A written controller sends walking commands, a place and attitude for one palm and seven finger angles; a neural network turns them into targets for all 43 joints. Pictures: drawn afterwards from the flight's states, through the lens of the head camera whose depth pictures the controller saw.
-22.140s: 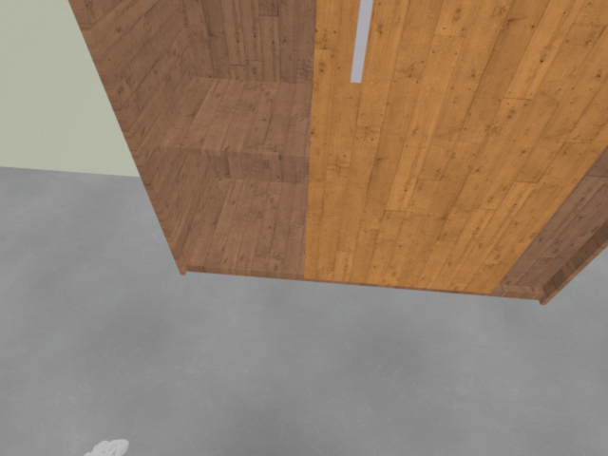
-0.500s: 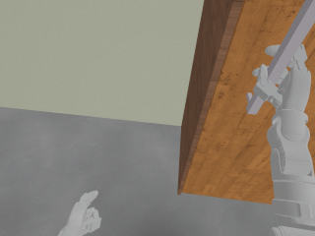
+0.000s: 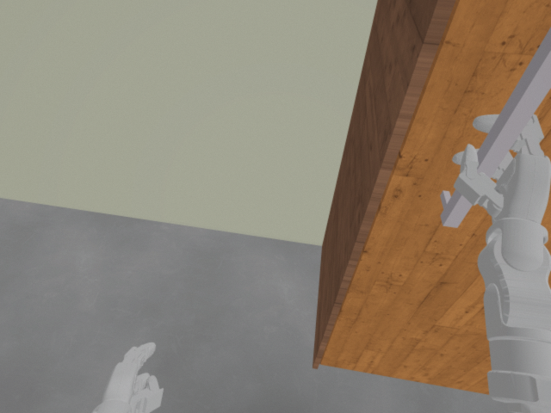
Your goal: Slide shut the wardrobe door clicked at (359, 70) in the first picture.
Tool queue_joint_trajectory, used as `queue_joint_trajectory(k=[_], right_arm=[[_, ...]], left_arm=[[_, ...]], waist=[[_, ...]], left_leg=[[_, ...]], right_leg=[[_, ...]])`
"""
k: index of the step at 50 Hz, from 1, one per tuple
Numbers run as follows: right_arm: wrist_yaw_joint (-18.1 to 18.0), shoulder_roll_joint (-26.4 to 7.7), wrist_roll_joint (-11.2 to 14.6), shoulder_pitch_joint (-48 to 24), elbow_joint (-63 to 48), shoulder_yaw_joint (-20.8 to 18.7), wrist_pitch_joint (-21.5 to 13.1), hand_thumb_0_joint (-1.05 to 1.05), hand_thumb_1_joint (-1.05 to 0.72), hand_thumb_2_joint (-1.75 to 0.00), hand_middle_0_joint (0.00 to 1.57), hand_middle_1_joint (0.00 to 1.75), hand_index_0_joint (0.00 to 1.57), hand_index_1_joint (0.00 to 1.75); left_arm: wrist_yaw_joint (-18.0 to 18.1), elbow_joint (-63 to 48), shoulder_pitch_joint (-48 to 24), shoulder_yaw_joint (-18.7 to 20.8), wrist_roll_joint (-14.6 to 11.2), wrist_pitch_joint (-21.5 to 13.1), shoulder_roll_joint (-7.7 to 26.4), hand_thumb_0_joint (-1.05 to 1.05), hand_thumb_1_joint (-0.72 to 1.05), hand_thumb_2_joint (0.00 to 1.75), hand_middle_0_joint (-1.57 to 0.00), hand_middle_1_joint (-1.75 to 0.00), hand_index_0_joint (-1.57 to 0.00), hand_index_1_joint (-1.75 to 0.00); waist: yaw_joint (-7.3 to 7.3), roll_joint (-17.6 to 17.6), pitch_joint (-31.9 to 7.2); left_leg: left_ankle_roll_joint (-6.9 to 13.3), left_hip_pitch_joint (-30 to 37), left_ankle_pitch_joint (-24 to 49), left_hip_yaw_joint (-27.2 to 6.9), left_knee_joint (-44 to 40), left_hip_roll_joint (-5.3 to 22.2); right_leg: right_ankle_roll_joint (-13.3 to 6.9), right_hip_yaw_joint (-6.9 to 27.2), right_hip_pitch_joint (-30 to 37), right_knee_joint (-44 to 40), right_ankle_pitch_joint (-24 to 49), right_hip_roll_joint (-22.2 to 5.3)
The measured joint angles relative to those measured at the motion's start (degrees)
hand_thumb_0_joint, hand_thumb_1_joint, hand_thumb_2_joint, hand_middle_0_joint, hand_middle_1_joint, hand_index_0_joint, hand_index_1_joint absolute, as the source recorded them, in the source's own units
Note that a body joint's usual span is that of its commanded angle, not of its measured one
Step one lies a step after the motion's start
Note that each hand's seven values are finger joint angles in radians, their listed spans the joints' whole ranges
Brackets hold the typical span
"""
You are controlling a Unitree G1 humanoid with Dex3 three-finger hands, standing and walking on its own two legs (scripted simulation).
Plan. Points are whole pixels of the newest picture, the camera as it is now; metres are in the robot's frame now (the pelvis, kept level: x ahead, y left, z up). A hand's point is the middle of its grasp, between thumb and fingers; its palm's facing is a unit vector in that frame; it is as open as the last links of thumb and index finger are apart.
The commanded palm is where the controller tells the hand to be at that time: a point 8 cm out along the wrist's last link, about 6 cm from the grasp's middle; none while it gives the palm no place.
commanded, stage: loosen the grip on the handle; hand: right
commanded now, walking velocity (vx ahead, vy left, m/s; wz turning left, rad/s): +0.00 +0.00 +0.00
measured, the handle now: (500, 120) +0.40 -0.24 +0.27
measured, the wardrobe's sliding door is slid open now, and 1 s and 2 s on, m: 0.00 0.00 0.00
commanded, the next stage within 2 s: slip the hand off the handle in 0.62 s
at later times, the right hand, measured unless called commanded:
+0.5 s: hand (471, 172) +0.37 -0.22 +0.22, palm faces +0.33 +0.93 -0.15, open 13.8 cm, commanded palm +0.33 -0.26 +0.22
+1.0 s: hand (490, 173) +0.37 -0.24 +0.22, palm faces +0.32 +0.94 -0.10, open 14.7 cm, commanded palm +0.32 -0.30 +0.22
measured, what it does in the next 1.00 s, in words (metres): stands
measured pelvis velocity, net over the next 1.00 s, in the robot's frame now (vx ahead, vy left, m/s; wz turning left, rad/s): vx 0.01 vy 0.01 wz -0.01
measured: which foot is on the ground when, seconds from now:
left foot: down 0.00-1.00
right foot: down 0.00-1.00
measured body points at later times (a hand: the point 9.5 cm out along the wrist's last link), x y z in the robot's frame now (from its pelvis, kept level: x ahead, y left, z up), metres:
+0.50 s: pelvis -0.05 +0.03 -0.01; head -0.04 +0.03 +0.44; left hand +0.07 +0.29 -0.12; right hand +0.34 -0.27 +0.22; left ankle -0.01 +0.11 -0.74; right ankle +0.02 -0.08 -0.74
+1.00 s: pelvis +0.01 +0.01 -0.01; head +0.00 +0.01 +0.44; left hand +0.19 +0.23 -0.09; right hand +0.34 -0.29 +0.22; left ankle -0.01 +0.11 -0.74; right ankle +0.02 -0.08 -0.74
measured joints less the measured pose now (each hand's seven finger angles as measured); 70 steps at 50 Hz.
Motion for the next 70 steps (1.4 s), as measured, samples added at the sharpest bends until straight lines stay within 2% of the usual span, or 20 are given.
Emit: queue_joint_trajectory(k=[2,4,5,6,8,10,14,16,22,27,31,38,45,49,53,59,65,70], right_arm=[[0.0,-0.1,0.0,0.3,-0.2,-0.1,0.0,-0.04,-0.72,-0.8,0.46,1.4,0.23,1.37],[4.3,-2.2,-3.8,-5.7,4.2,-0.9,-0.2,-0.05,-0.66,-0.79,0.46,1.4,0.24,1.37],[5.8,-2.4,-4.7,-9.1,6.7,-0.5,0.0,-0.05,-0.61,-0.77,0.5,1.4,0.26,1.38],[6.9,-1.4,-4.5,-11.9,9.0,-0.8,0.3,-0.04,-0.55,-0.75,0.51,1.4,0.27,1.38],[9.0,0.0,-1.1,-14.1,11.7,-4.2,1.8,-0.03,-0.47,-0.71,0.52,1.4,0.31,1.38],[8.2,0.0,-0.5,-14.9,14.6,-5.5,1.5,-0.02,-0.4,-0.67,0.52,1.4,0.35,1.39],[3.7,-1.6,-3.2,-16.7,20.3,-4.0,-1.8,0.0,-0.18,-0.57,0.49,1.4,0.29,1.33],[2.9,-2.4,-3.9,-17.7,23.1,-3.5,-3.7,0.0,-0.04,-0.49,0.48,1.4,0.26,1.32],[5.4,-5.0,-3.1,-20.2,29.5,-0.9,-9.4,0.0,0.33,-0.31,0.42,1.35,0.23,1.29],[7.2,-6.5,-1.6,-17.2,27.7,-4.9,-11.2,-0.01,0.47,-0.24,0.42,1.33,0.26,1.25],[7.1,-5.7,-0.6,-13.8,22.8,-5.0,-10.9,-0.01,0.52,-0.22,0.44,1.32,0.26,1.21],[6.7,-3.2,0.4,-8.1,12.2,-4.4,-8.0,-0.01,0.55,-0.21,0.47,1.32,0.26,1.17],[8.5,-2.4,1.5,-4.4,5.0,-4.9,-2.3,-0.01,0.55,-0.2,0.51,1.28,0.25,1.16],[8.8,-2.4,2.5,-3.2,3.7,-6.2,0.5,-0.01,0.55,-0.2,0.51,1.26,0.25,1.15],[8.2,-3.6,1.9,-1.9,4.0,-8.9,1.8,-0.01,0.55,-0.2,0.46,1.24,0.25,1.15],[10.3,-6.3,1.5,-2.2,6.5,-11.8,0.2,-0.02,0.55,-0.2,0.36,1.2,0.25,1.15],[15.1,-9.1,3.0,-4.4,10.9,-13.1,-1.9,-0.02,0.55,-0.2,0.32,1.19,0.25,1.15],[16.9,-9.8,4.8,-2.5,10.6,-14.8,-2.9,-0.02,0.55,-0.2,0.32,1.2,0.25,1.15]], left_arm=[[0.0,-0.1,0.2,0.0,0.0,0.0,0.0,0.01,0.91,0.9,-0.2,-0.3,-0.2,-0.3],[-1.0,-0.2,0.4,1.6,1.0,-1.9,-0.7,0.01,0.91,0.9,-0.2,-0.3,-0.2,-0.3],[-1.5,0.1,1.0,2.6,0.9,-3.4,-1.0,0.01,0.91,0.9,-0.2,-0.3,-0.2,-0.3],[-1.9,0.4,1.8,3.1,0.6,-4.5,-1.1,0.01,0.91,0.9,-0.2,-0.3,-0.2,-0.3],[-2.5,1.0,2.4,2.6,0.4,-5.6,-0.7,0.01,0.91,0.9,-0.2,-0.3,-0.2,-0.3],[-2.8,0.9,3.1,2.0,0.3,-6.3,-0.4,0.01,0.91,0.9,-0.2,-0.3,-0.2,-0.3],[-3.1,0.3,4.4,0.9,-0.4,-7.6,0.1,0.01,0.91,0.9,-0.2,-0.3,-0.2,-0.3],[-3.0,0.4,5.4,0.6,-0.7,-8.3,0.2,0.01,0.91,0.9,-0.2,-0.3,-0.21,-0.3],[-2.2,2.7,8.0,0.3,-1.4,-9.8,0.7,0.01,0.91,0.9,-0.2,-0.3,-0.2,-0.3],[-1.9,3.9,8.8,1.0,-1.2,-9.3,1.2,0.02,0.91,0.9,-0.2,-0.3,-0.2,-0.3],[-1.6,4.0,9.9,1.3,-1.3,-9.5,1.4,0.02,0.91,0.9,-0.2,-0.3,-0.2,-0.3],[-0.7,3.1,8.2,0.2,-0.6,-10.5,0.9,0.02,0.91,0.9,-0.2,-0.3,-0.2,-0.3],[-0.5,-0.1,3.8,-0.7,-0.2,-9.6,-0.3,0.02,0.91,0.9,-0.2,-0.3,-0.2,-0.3],[-0.3,-1.6,1.9,-1.2,-0.2,-8.4,-1.0,0.01,0.91,0.9,-0.2,-0.3,-0.2,-0.3],[-0.2,-2.6,1.4,-1.6,-0.3,-7.2,-1.5,0.01,0.9,0.9,-0.21,-0.3,-0.21,-0.3],[0.3,-2.1,3.2,-1.4,-0.5,-6.9,-0.6,0.01,0.9,0.9,-0.21,-0.3,-0.21,-0.3],[1.4,0.1,5.6,-1.0,-0.9,-7.1,0.7,0.01,0.9,0.9,-0.21,-0.3,-0.21,-0.3],[1.3,0.6,7.3,-0.3,-1.0,-7.6,1.4,0.02,0.91,0.9,-0.2,-0.3,-0.2,-0.3]], waist=[[0.07,0.0,-0.2],[-0.45,0.8,1.7],[-0.99,1.5,2.1],[-1.53,2.0,2.0],[-1.86,2.3,1.6],[-1.48,1.9,1.1],[0.16,1.6,0.6],[0.7,1.6,0.4],[1.19,1.7,0.3],[1.55,0.9,-0.1],[1.22,0.8,-0.3],[0.05,1.1,-0.3],[-0.72,0.9,-1.3],[-0.9,0.7,-1.9],[-1.04,0.9,-2.3],[-1.53,1.1,-1.6],[-1.31,0.9,-1.2],[-0.66,0.4,-1.5]], left_leg=[[0.0,0.1,0.0,0.0,-0.2,0.0],[0.3,-0.4,0.2,0.6,0.3,-0.2],[0.7,-1.5,0.0,1.4,1.3,0.2],[0.9,-2.5,-0.1,2.2,2.0,0.7],[1.2,-3.2,0.1,2.9,2.3,1.0],[1.4,-3.5,0.4,3.5,2.6,0.9],[1.9,-5.3,0.1,4.5,4.8,0.8],[2.1,-6.2,-0.2,4.8,5.8,0.7],[2.4,-8.5,-0.7,4.4,7.8,-0.4],[2.2,-9.2,-0.9,2.1,8.2,-2.0],[2.0,-8.6,-1.4,1.5,8.1,-1.9],[1.4,-6.3,-2.3,0.8,6.8,-0.8],[0.8,-5.0,-3.0,0.3,6.0,0.0],[0.7,-4.7,-3.4,0.2,6.0,0.1],[0.8,-4.5,-3.7,0.2,6.1,0.0],[1.1,-4.4,-4.1,1.2,6.4,-0.1],[1.2,-5.2,-4.1,2.1,6.6,-0.1],[1.2,-5.7,-4.0,1.6,6.7,-0.4]], right_leg=[[0.0,0.0,0.1,-0.2,0.0,0.0],[0.1,0.6,-0.8,0.7,0.2,-0.2],[0.2,1.3,-1.7,0.5,0.9,0.3],[0.3,2.0,-2.5,0.1,1.8,0.8],[0.7,2.7,-2.9,-0.8,3.2,1.2],[0.7,3.3,-3.4,-0.5,3.6,1.0],[0.9,4.3,-5.3,1.3,3.7,0.9],[1.0,4.7,-6.3,2.3,3.5,0.8],[1.1,6.5,-9.1,5.7,1.3,0.9],[1.2,7.1,-9.4,7.2,0.9,0.9],[1.0,6.8,-8.8,7.3,-0.1,1.1],[0.1,6.1,-6.2,5.4,-0.9,2.3],[-0.3,5.6,-4.7,4.1,-1.5,3.1],[-0.4,5.6,-4.3,4.1,-1.9,3.2],[-0.3,5.6,-4.1,4.2,-2.2,3.2],[-0.1,6.6,-4.6,5.2,-2.6,3.1],[0.0,7.4,-6.0,6.1,-2.6,3.1],[-0.1,6.9,-6.4,6.3,-2.7,2.8]])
